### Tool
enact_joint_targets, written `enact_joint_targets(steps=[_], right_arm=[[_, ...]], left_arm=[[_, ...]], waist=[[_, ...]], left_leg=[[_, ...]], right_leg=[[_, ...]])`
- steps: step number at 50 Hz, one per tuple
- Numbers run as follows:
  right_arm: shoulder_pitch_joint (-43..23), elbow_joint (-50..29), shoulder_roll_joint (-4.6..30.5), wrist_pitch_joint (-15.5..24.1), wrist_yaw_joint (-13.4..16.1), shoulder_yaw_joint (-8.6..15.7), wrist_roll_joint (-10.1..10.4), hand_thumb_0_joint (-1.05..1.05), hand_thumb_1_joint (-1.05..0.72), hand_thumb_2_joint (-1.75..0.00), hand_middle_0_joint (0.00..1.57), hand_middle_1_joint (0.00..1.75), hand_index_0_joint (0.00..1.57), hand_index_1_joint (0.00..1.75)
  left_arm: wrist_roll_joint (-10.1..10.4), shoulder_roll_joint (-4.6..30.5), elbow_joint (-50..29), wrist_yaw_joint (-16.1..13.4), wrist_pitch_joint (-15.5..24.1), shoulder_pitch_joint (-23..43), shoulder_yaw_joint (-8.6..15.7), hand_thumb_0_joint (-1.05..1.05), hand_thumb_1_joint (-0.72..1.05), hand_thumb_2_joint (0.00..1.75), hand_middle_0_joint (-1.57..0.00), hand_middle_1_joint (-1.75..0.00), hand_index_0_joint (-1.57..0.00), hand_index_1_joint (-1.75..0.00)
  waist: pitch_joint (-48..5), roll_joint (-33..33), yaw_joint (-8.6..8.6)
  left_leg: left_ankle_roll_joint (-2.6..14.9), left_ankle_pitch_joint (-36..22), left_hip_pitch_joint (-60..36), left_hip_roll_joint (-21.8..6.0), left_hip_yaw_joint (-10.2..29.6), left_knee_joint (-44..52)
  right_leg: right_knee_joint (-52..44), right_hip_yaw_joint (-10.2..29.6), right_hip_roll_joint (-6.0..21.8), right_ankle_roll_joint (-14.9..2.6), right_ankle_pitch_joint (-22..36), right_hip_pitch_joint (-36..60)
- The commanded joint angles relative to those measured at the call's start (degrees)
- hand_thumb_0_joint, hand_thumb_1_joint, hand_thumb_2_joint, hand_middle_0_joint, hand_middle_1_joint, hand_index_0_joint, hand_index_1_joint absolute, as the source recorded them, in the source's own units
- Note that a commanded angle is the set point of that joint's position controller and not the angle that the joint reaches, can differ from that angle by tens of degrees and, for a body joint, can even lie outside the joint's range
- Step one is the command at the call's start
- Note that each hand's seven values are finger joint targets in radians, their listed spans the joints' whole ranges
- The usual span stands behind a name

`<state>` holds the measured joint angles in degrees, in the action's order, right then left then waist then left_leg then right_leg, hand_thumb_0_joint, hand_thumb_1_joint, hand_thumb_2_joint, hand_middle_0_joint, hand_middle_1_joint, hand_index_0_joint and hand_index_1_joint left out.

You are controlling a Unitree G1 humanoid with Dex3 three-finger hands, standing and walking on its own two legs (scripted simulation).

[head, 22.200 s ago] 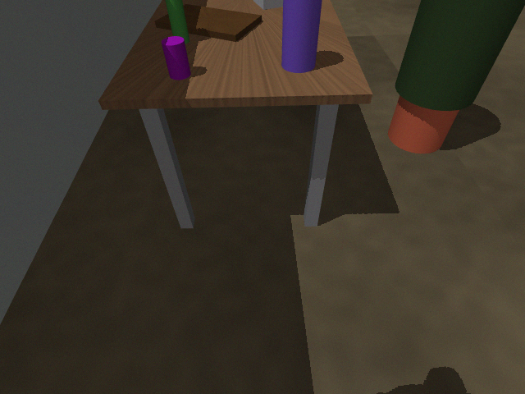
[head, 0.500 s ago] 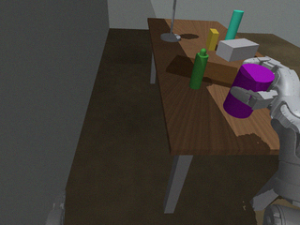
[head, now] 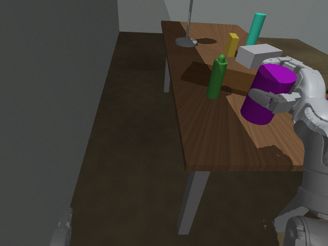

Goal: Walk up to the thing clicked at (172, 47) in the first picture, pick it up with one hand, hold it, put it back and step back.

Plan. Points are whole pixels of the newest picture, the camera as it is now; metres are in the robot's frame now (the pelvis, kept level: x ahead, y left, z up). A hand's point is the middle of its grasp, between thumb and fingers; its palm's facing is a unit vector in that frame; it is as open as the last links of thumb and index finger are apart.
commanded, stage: hold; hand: right
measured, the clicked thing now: (265, 95) +0.35 -0.18 +0.27
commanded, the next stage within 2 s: crouch in 1.86 s
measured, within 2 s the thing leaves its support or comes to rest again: neither
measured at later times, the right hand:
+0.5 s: hand (272, 89) +0.34 -0.18 +0.29, palm faces +0.19 +0.98 +0.01, open 10.0 cm
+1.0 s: hand (274, 91) +0.34 -0.18 +0.29, palm faces +0.19 +0.98 +0.01, open 10.0 cm
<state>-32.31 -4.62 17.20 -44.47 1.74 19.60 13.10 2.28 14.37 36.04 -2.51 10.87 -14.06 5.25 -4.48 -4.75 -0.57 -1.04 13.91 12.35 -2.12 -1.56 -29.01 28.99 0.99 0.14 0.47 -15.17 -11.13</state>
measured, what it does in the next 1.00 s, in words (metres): stands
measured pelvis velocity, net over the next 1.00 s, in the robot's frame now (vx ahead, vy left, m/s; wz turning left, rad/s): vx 0.00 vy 0.00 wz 0.00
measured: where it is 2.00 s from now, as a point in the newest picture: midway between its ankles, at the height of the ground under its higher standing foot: outside the picture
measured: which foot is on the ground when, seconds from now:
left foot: down 0.00-1.00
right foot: down 0.00-1.00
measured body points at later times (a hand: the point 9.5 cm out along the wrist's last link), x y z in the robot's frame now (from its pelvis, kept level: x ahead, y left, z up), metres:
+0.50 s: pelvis +0.00 +0.00 +0.00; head -0.05 +0.03 +0.45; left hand +0.17 +0.26 -0.07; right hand +0.33 -0.23 +0.29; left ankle +0.02 +0.13 -0.74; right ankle +0.01 -0.13 -0.74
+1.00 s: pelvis +0.00 +0.00 +0.00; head -0.05 +0.03 +0.45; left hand +0.17 +0.26 -0.07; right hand +0.32 -0.23 +0.29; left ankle +0.02 +0.13 -0.74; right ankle +0.01 -0.13 -0.74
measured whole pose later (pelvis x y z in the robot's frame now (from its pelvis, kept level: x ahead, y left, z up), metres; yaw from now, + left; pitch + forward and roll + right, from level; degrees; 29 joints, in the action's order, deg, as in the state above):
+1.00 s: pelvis +0.00 +0.00 +0.00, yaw +0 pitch -3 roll +0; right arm -30.0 -7.4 17.1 -45.3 1.8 19.7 13.4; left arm 2.4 14.3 36.7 -2.3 11.2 -13.8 5.5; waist -4.4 -4.8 -0.4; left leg -1.2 13.6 11.8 -2.2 -1.6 -28.7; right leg 29.1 1.0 0.1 0.3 -15.1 -10.9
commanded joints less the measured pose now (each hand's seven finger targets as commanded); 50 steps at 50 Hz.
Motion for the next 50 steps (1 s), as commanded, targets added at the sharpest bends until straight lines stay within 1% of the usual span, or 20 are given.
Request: enact_joint_targets(steps=[1,14,15,18,19,22,25,28,29,32,33,35,37,38,39,42,43,44,47,50], right_arm=[[-27.00,-13.79,14.02,4.52,0.00,4.76,0.57,0.00,-0.15,-1.36,1.29,1.48,1.35,1.48],[-25.69,-15.36,11.14,4.28,-0.50,1.91,0.33,0.00,-0.14,-1.36,1.28,1.48,1.34,1.48],[-25.96,-14.54,12.77,4.35,-0.35,3.72,0.58,0.00,-0.15,-1.35,1.28,1.47,1.34,1.47],[-25.12,-13.83,12.96,3.82,-0.22,3.70,0.46,0.00,-0.13,-1.36,1.28,1.48,1.34,1.48],[-24.82,-13.26,11.14,3.76,-0.36,1.97,0.38,0.00,-0.13,-1.36,1.27,1.48,1.33,1.48],[-26.28,-14.16,13.30,4.12,-0.10,3.79,0.43,0.00,-0.13,-1.35,1.27,1.47,1.33,1.47],[-25.54,-12.97,10.61,4.01,-0.23,1.77,0.23,0.00,-0.12,-1.35,1.27,1.47,1.33,1.47],[-24.20,-12.68,13.91,4.09,0.04,4.41,0.26,0.00,-0.12,-1.35,1.27,1.47,1.33,1.47],[-24.74,-13.37,11.37,4.05,-0.17,1.91,0.00,0.00,-0.13,-1.36,1.27,1.48,1.34,1.48],[-24.99,-13.69,14.94,4.56,0.33,5.30,0.28,0.00,-0.13,-1.35,1.27,1.47,1.33,1.47],[-26.56,-15.33,12.60,4.63,0.06,3.01,0.34,0.00,-0.13,-1.35,1.28,1.47,1.34,1.47],[-25.96,-14.80,13.19,4.63,0.25,3.93,0.51,0.00,-0.13,-1.36,1.28,1.48,1.34,1.48],[-24.60,-13.95,11.59,4.22,0.04,2.69,0.49,0.00,-0.14,-1.35,1.27,1.47,1.33,1.47],[-25.98,-15.62,14.94,4.33,0.32,5.09,0.33,0.00,-0.14,-1.36,1.28,1.48,1.34,1.48],[-27.22,-14.90,12.86,4.18,0.08,2.90,0.08,0.00,-0.11,-1.36,1.27,1.48,1.34,1.48],[-24.61,-13.97,10.97,3.98,-0.21,1.79,0.50,0.00,-0.12,-1.34,1.26,1.46,1.33,1.46],[-25.57,-14.86,12.25,4.00,-0.20,2.90,0.52,0.00,-0.14,-1.34,1.27,1.46,1.33,1.46],[-24.80,-14.99,13.45,4.03,-0.15,4.11,0.55,0.00,-0.12,-1.34,1.26,1.46,1.33,1.46],[-24.53,-14.72,10.84,3.65,-0.28,1.87,0.43,0.00,-0.11,-1.33,1.25,1.45,1.32,1.45],[-25.00,-16.76,12.26,3.80,-0.09,2.95,0.64,0.00,-0.12,-1.35,1.27,1.47,1.33,1.47]], left_arm=[[0.41,8.07,-10.49,-0.14,3.31,8.77,3.55,0.00,-0.54,0.05,-0.05,-0.05,-0.05,-0.05],[0.48,6.23,-11.90,0.09,3.00,10.28,1.60,0.00,-0.55,0.05,-0.05,-0.05,-0.05,-0.05],[0.54,5.98,-8.33,0.06,2.72,8.11,2.06,0.00,-0.55,0.05,-0.05,-0.05,-0.05,-0.05],[0.47,7.38,-7.89,0.03,2.83,8.50,3.38,0.00,-0.55,0.05,-0.05,-0.05,-0.05,-0.05],[0.57,6.62,-9.77,0.20,3.04,9.61,2.04,0.00,-0.55,0.05,-0.05,-0.06,-0.05,-0.06],[0.47,6.77,-9.71,0.10,3.18,8.12,2.40,0.00,-0.55,0.05,-0.05,-0.06,-0.05,-0.06],[0.49,5.48,-10.55,0.20,3.20,10.12,1.15,0.00,-0.55,0.05,-0.05,-0.06,-0.05,-0.06],[0.53,6.73,-7.35,0.11,2.87,8.17,2.62,0.00,-0.55,0.05,-0.05,-0.06,-0.05,-0.05],[0.55,6.73,-12.00,0.27,3.27,11.97,1.63,0.00,-0.55,0.05,-0.05,-0.06,-0.05,-0.06],[0.48,7.51,-8.75,0.05,3.04,8.85,3.17,0.00,-0.54,0.05,-0.05,-0.06,-0.06,-0.05],[0.54,6.07,-9.21,0.27,3.07,8.90,1.67,0.00,-0.54,0.05,-0.05,-0.06,-0.05,-0.05],[0.64,7.52,-10.97,0.01,3.40,10.11,3.46,0.00,-0.55,0.05,-0.05,-0.06,-0.05,-0.05],[0.72,5.44,-10.98,0.41,3.38,10.86,0.71,0.00,-0.55,0.05,-0.05,-0.06,-0.05,-0.05],[0.53,7.22,-9.62,0.14,3.36,9.49,2.78,0.00,-0.54,0.05,-0.05,-0.06,-0.06,-0.05],[0.47,6.38,-9.11,0.14,3.18,8.97,2.22,0.00,-0.55,0.05,-0.05,-0.06,-0.05,-0.06],[0.58,6.70,-8.90,0.15,3.49,9.44,2.54,0.00,-0.54,0.05,-0.05,-0.06,-0.06,-0.05],[0.60,5.88,-10.31,0.28,3.64,10.87,1.01,0.00,-0.55,0.05,-0.05,-0.06,-0.05,-0.05],[0.55,6.98,-10.73,0.09,3.74,10.98,2.44,0.00,-0.55,0.05,-0.05,-0.06,-0.05,-0.05],[0.57,6.34,-9.86,0.20,3.73,9.47,2.04,0.00,-0.55,0.05,-0.05,-0.06,-0.05,-0.06],[0.58,7.70,-11.43,0.11,3.89,10.91,2.42,0.00,-0.55,0.05,-0.05,-0.06,-0.05,-0.06]], waist=[[-11.00,4.84,-0.87],[-11.84,4.09,0.02],[-9.37,3.99,-0.48],[-9.18,3.57,-0.25],[-9.73,4.10,0.26],[-11.36,4.10,-0.05],[-12.01,4.09,0.28],[-9.40,3.09,-0.74],[-11.88,4.03,-0.07],[-9.28,3.67,-0.80],[-10.20,2.91,-0.25],[-10.95,4.95,-0.14],[-10.63,4.42,-0.64],[-10.65,2.82,-0.86],[-10.88,2.16,-0.02],[-8.45,3.27,0.08],[-9.93,4.41,-0.67],[-10.61,4.81,-0.68],[-10.45,4.00,0.29],[-11.30,3.91,-0.24]], left_leg=[[0.92,-8.10,-2.08,1.75,-2.44,4.88],[0.87,-8.56,-2.36,1.74,-2.39,5.13],[0.86,-7.95,-1.35,1.73,-2.40,5.19],[1.01,-7.11,-0.95,1.86,-2.38,5.10],[0.99,-6.89,-1.15,1.94,-2.45,5.31],[0.88,-8.87,-1.92,1.77,-2.37,4.90],[0.78,-9.83,-2.01,1.67,-2.32,4.77],[1.01,-8.05,-1.54,1.69,-2.34,5.02],[0.95,-7.84,-2.43,1.78,-2.39,5.14],[1.12,-6.53,-1.71,1.84,-2.43,5.19],[1.26,-7.28,-1.63,1.97,-2.47,4.93],[0.92,-6.97,-2.08,2.00,-2.42,5.11],[0.83,-7.71,-2.19,1.84,-2.31,5.13],[1.06,-6.53,-2.10,1.94,-2.35,5.05],[1.16,-7.38,-1.65,1.98,-2.35,4.84],[0.90,-4.60,-1.02,1.88,-2.29,5.65],[0.77,-4.65,-1.93,1.95,-2.52,5.67],[0.76,-4.84,-2.37,1.90,-2.47,5.59],[0.92,-6.94,-1.55,2.02,-2.50,5.21],[1.12,-6.98,-2.20,2.12,-2.65,5.02]], right_leg=[[-3.62,-0.97,-1.15,-1.30,9.51,3.31],[-3.96,-0.98,-1.21,-1.33,9.72,4.16],[-3.85,-1.06,-1.20,-1.39,9.13,3.18],[-4.18,-0.88,-1.04,-1.35,8.20,3.14],[-4.44,-0.90,-1.01,-1.23,8.10,3.57],[-3.62,-0.90,-1.14,-1.38,9.88,4.17],[-3.57,-1.01,-1.30,-1.33,10.77,4.61],[-4.00,-0.97,-1.19,-1.25,9.27,3.10],[-4.23,-0.88,-1.17,-1.20,9.11,3.78],[-4.21,-0.90,-0.94,-1.11,7.93,2.87],[-4.29,-0.69,-0.75,-1.09,8.68,3.69],[-4.04,-0.83,-0.91,-1.27,8.31,3.70],[-4.00,-1.09,-1.11,-1.28,8.97,3.51],[-4.06,-0.95,-0.90,-1.12,7.96,3.09],[-4.15,-0.89,-0.85,-1.06,8.69,3.76],[-4.57,-0.97,-1.08,-1.29,5.68,2.70],[-4.40,-0.85,-1.10,-1.35,6.21,2.64],[-4.17,-0.87,-1.14,-1.43,6.39,2.81],[-4.21,-0.88,-0.96,-1.16,8.30,3.58],[-4.42,-0.51,-0.65,-0.93,8.54,3.99]])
